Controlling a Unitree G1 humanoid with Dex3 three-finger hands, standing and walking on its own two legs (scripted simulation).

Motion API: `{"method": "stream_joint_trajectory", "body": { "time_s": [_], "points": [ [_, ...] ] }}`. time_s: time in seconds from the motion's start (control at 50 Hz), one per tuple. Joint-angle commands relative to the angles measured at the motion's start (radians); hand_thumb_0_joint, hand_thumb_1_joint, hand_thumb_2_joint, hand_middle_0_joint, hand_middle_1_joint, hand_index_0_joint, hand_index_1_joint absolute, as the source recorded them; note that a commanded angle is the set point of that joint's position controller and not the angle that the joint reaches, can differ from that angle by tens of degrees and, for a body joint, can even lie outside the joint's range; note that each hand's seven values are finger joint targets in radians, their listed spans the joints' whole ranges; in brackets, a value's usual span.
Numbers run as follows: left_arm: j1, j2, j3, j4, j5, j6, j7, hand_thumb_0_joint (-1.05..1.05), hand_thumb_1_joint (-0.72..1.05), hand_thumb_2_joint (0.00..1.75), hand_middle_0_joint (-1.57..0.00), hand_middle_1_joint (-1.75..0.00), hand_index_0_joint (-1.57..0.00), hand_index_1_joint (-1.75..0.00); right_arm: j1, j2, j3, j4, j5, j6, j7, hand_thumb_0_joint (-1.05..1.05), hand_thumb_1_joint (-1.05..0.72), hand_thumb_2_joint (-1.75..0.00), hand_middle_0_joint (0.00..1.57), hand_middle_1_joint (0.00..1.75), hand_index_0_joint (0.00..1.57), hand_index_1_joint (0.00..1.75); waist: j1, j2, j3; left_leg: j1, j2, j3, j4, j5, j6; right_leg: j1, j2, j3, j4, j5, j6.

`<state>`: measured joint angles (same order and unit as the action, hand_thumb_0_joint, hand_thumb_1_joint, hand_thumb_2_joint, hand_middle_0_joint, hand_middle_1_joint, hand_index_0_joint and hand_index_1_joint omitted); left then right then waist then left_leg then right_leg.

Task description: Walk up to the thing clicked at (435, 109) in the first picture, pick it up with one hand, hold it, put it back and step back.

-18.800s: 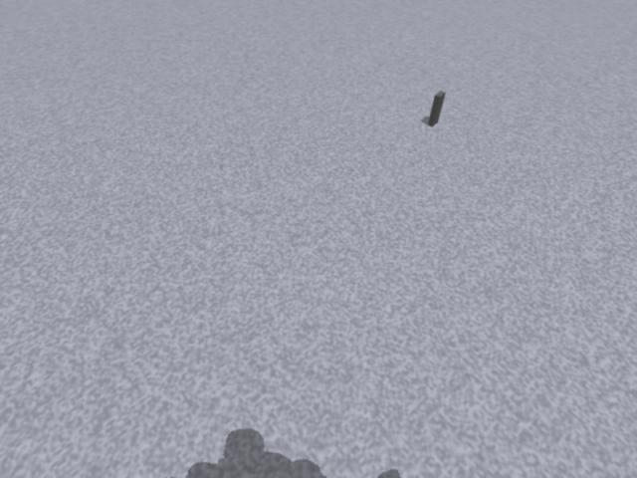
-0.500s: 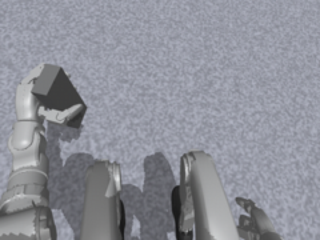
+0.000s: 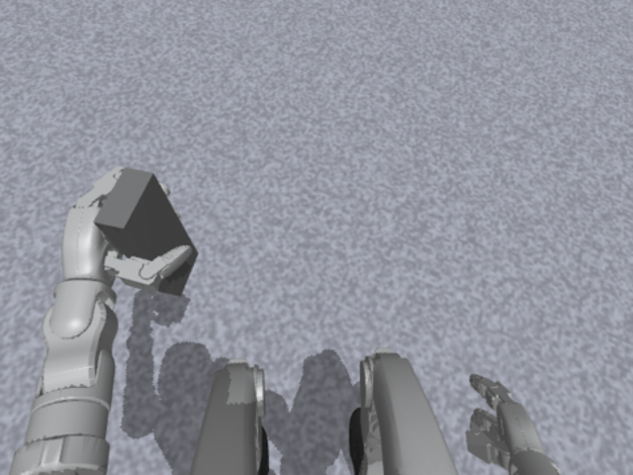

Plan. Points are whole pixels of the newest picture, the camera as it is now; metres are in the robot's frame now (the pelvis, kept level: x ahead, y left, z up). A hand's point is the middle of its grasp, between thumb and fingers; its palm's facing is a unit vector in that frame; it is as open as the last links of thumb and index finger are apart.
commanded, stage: lift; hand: left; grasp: from the side
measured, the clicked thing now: (156, 241) +0.39 +0.19 +0.02
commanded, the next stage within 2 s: hold in 1.30 s
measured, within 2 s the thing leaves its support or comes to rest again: neither
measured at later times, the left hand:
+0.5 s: hand (93, 178) +0.39 +0.20 +0.16, palm faces +0.02 -1.00 -0.03, open 9.5 cm
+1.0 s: hand (87, 128) +0.40 +0.18 +0.21, palm faces -0.01 -1.00 +0.00, open 9.5 cm
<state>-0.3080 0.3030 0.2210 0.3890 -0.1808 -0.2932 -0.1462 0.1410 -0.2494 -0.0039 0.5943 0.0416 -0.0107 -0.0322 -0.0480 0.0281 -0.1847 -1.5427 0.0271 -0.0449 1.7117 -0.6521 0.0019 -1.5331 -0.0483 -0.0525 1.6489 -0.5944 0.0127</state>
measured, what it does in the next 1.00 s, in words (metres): rises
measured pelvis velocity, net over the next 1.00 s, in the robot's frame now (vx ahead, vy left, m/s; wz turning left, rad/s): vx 0.05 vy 0.00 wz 0.01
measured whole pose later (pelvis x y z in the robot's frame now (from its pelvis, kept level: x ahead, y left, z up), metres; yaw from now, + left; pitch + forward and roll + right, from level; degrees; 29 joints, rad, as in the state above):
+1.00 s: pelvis +0.05 +0.00 +0.16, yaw +0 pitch +12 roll -2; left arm -0.21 0.25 0.18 0.46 -0.21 -0.31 -0.21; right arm 0.24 -0.23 0.00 0.64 0.02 -0.05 -0.05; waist -0.03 0.01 -0.07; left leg -0.73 0.04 0.00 1.01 -0.48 0.00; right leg -0.73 -0.02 -0.04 0.96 -0.42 0.02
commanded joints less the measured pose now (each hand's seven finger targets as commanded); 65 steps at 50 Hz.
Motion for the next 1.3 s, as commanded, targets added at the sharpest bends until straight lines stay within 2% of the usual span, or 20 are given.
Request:
{"method": "stream_joint_trajectory", "body": {
  "time_s": [0.0,0.04,0.08,0.1,0.14,0.22,0.26,0.32,0.34,0.36,0.42,0.5,0.54,0.56,0.62,0.9,0.96,1.08,1.24,1.28],
  "points": [
    [-0.198,0.148,0.029,-0.278,-0.025,-0.041,0.013,0.0,0.17,1.23,-1.18,-1.39,-1.21,-1.38,0.077,-0.164,-0.067,-0.092,0.013,-0.049,-0.028,0.0,-0.89,-0.89,0.2,0.3,0.2,0.3,-0.014,0.035,-0.489,0.463,-0.021,-0.02,-0.346,0.182,0.018,0.422,0.035,0.018,-0.323,0.193,-0.036],
    [-0.146,0.142,0.042,-0.18,-0.018,-0.03,0.015,0.0,0.2,1.25,-1.19,-1.4,-1.22,-1.39,0.068,-0.149,-0.059,-0.073,0.013,-0.058,-0.03,0.0,-0.88,-0.89,0.2,0.3,0.2,0.3,-0.019,-0.008,-0.382,0.427,-0.021,-0.013,-0.376,0.148,0.023,0.455,0.037,0.027,-0.373,0.164,-0.029],
    [-0.167,0.136,0.037,-0.179,-0.02,-0.034,0.011,0.0,0.19,1.26,-1.21,-1.42,-1.24,-1.4,0.051,-0.141,-0.052,-0.086,0.015,-0.07,-0.027,0.0,-0.88,-0.89,0.2,0.3,0.2,0.3,-0.018,-0.009,-0.329,0.433,-0.02,-0.016,-0.42,0.11,0.025,0.471,0.038,0.027,-0.411,0.131,-0.029],
    [-0.191,0.153,0.05,-0.211,-0.026,-0.039,0.008,0.0,0.17,1.24,-1.2,-1.4,-1.24,-1.39,0.052,-0.147,-0.057,-0.089,0.016,-0.074,-0.028,0.0,-0.88,-0.89,0.2,0.3,0.2,0.3,-0.014,0.003,-0.342,0.466,-0.018,-0.016,-0.433,0.123,0.024,0.493,0.035,0.032,-0.427,0.143,-0.029],
    [-0.201,0.141,0.031,-0.251,-0.035,-0.044,0.0,0.0,0.15,1.23,-1.19,-1.4,-1.23,-1.38,0.067,-0.15,-0.061,-0.088,0.016,-0.079,-0.028,0.0,-0.88,-0.89,0.2,0.3,0.2,0.3,-0.013,0.012,-0.365,0.53,-0.019,-0.015,-0.462,0.17,0.02,0.544,0.036,0.024,-0.451,0.187,-0.029],
    [-0.154,0.131,0.015,-0.185,-0.015,-0.056,-0.01,0.0,0.2,1.23,-1.18,-1.39,-1.22,-1.37,0.075,-0.144,-0.054,-0.076,0.007,-0.089,-0.023,0.0,-0.88,-0.89,0.2,0.3,0.2,0.3,0.003,0.055,-0.328,0.636,-0.009,-0.029,-0.541,0.23,0.005,0.551,0.039,0.013,-0.48,0.228,-0.037],
    [-0.194,0.134,0.01,-0.254,-0.021,-0.07,-0.014,0.0,0.2,1.21,-1.19,-1.38,-1.22,-1.36,0.079,-0.143,-0.056,-0.08,0.005,-0.09,-0.021,0.0,-0.88,-0.89,0.2,0.3,0.2,0.3,0.014,0.091,-0.34,0.711,-0.005,-0.038,-0.583,0.24,-0.004,0.566,0.039,0.006,-0.503,0.229,-0.038],
    [-0.157,0.138,0.022,-0.205,-0.03,-0.07,-0.023,0.0,0.19,1.21,-1.19,-1.38,-1.23,-1.36,0.086,-0.143,-0.051,-0.066,0.001,-0.095,-0.023,0.0,-0.88,-0.89,0.2,0.3,0.2,0.3,0.012,0.069,-0.324,0.741,-0.008,-0.026,-0.614,0.253,0.0,0.632,0.042,0.007,-0.553,0.25,-0.034],
    [-0.196,0.118,-0.007,-0.263,-0.033,-0.075,-0.025,0.0,0.2,1.22,-1.19,-1.38,-1.23,-1.36,0.096,-0.139,-0.052,-0.069,0.0,-0.098,-0.023,0.0,-0.88,-0.89,0.2,0.3,0.2,0.3,0.001,0.064,-0.345,0.762,-0.007,-0.022,-0.62,0.274,0.001,0.658,0.044,0.006,-0.566,0.271,-0.034],
    [-0.192,0.134,0.017,-0.246,-0.038,-0.075,-0.026,0.0,0.17,1.21,-1.19,-1.38,-1.22,-1.36,0.103,-0.141,-0.052,-0.061,0.0,-0.098,-0.025,0.0,-0.88,-0.89,0.2,0.3,0.2,0.3,0.006,0.073,-0.34,0.782,-0.006,-0.021,-0.633,0.293,-0.002,0.666,0.045,0.006,-0.574,0.284,-0.035],
    [-0.141,0.119,0.017,-0.211,-0.035,-0.071,-0.021,0.0,0.2,1.22,-1.2,-1.38,-1.23,-1.36,0.098,-0.144,-0.053,-0.061,-0.003,-0.097,-0.025,0.0,-0.88,-0.89,0.2,0.3,0.2,0.3,0.018,0.037,-0.295,0.801,-0.003,-0.026,-0.67,0.304,-0.002,0.698,0.048,-0.001,-0.602,0.288,-0.033],
    [-0.17,0.102,-0.008,-0.208,-0.027,-0.074,-0.025,0.0,0.18,1.24,-1.21,-1.39,-1.24,-1.38,0.096,-0.135,-0.051,-0.07,-0.008,-0.098,-0.027,0.0,-0.88,-0.89,0.2,0.3,0.2,0.3,0.006,0.015,-0.266,0.824,-0.007,-0.005,-0.704,0.319,0.004,0.762,0.051,0.002,-0.655,0.315,-0.03],
    [-0.149,0.106,0.004,-0.193,-0.027,-0.071,-0.028,0.0,0.18,1.22,-1.2,-1.38,-1.23,-1.36,0.11,-0.142,-0.057,-0.066,-0.009,-0.098,-0.027,0.0,-0.88,-0.89,0.2,0.3,0.2,0.3,0.011,0.023,-0.269,0.857,-0.003,-0.008,-0.726,0.369,-0.003,0.781,0.053,-0.002,-0.663,0.344,-0.034],
    [-0.161,0.086,-0.016,-0.196,-0.029,-0.072,-0.031,0.0,0.17,1.21,-1.19,-1.38,-1.22,-1.36,0.109,-0.139,-0.054,-0.067,-0.011,-0.097,-0.026,0.0,-0.88,-0.89,0.2,0.3,0.2,0.3,0.01,0.026,-0.261,0.876,-0.001,-0.012,-0.739,0.381,-0.006,0.781,0.055,-0.006,-0.666,0.348,-0.036],
    [-0.167,0.102,0.008,-0.202,-0.035,-0.076,-0.033,0.0,0.19,1.23,-1.18,-1.39,-1.22,-1.37,0.125,-0.137,-0.055,-0.062,-0.015,-0.096,-0.025,0.0,-0.87,-0.89,0.2,0.3,0.2,0.3,0.022,0.038,-0.286,0.925,0.0,-0.011,-0.756,0.459,-0.014,0.817,0.057,-0.012,-0.676,0.393,-0.039],
    [-0.183,0.087,0.008,-0.15,-0.05,-0.095,-0.067,0.0,0.2,1.25,-1.16,-1.37,-1.18,-1.36,0.1,-0.127,-0.05,-0.069,-0.017,-0.089,-0.031,0.0,-0.87,-0.89,0.2,0.3,0.2,0.3,0.015,0.007,-0.192,0.968,-0.008,0.02,-0.866,0.375,-0.001,0.954,0.054,0.007,-0.81,0.366,-0.031],
    [-0.158,0.09,0.018,-0.139,-0.046,-0.099,-0.066,0.0,0.21,1.26,-1.16,-1.38,-1.18,-1.37,0.099,-0.122,-0.049,-0.062,-0.018,-0.088,-0.033,0.0,-0.87,-0.89,0.2,0.3,0.2,0.3,0.022,-0.005,-0.179,0.97,-0.01,0.028,-0.875,0.375,0.002,0.973,0.053,0.011,-0.825,0.37,-0.029],
    [-0.18,0.102,0.027,-0.145,-0.051,-0.105,-0.076,0.0,0.19,1.27,-1.18,-1.4,-1.2,-1.39,0.121,-0.123,-0.05,-0.045,-0.023,-0.079,-0.041,0.0,-0.87,-0.89,0.2,0.3,0.2,0.3,0.018,-0.006,-0.223,1.013,-0.011,0.036,-0.871,0.504,0.002,1.057,0.052,0.017,-0.837,0.5,-0.026],
    [-0.144,0.086,0.018,-0.083,-0.051,-0.106,-0.101,0.0,0.22,1.28,-1.19,-1.41,-1.21,-1.4,0.109,-0.126,-0.054,-0.041,-0.023,-0.073,-0.042,0.0,-0.86,-0.89,0.2,0.3,0.2,0.3,0.016,-0.015,-0.151,1.027,-0.012,0.04,-0.91,0.457,0.004,1.057,0.052,0.016,-0.874,0.459,-0.025],
    [-0.18,0.087,0.008,-0.138,-0.051,-0.115,-0.106,0.0,0.22,1.27,-1.18,-1.4,-1.21,-1.39,0.095,-0.124,-0.052,-0.057,-0.024,-0.074,-0.04,0.0,-0.86,-0.89,0.2,0.3,0.2,0.3,0.021,0.013,-0.17,1.043,-0.011,0.037,-0.923,0.459,-0.001,1.062,0.053,0.013,-0.873,0.453,-0.03]
  ]
}}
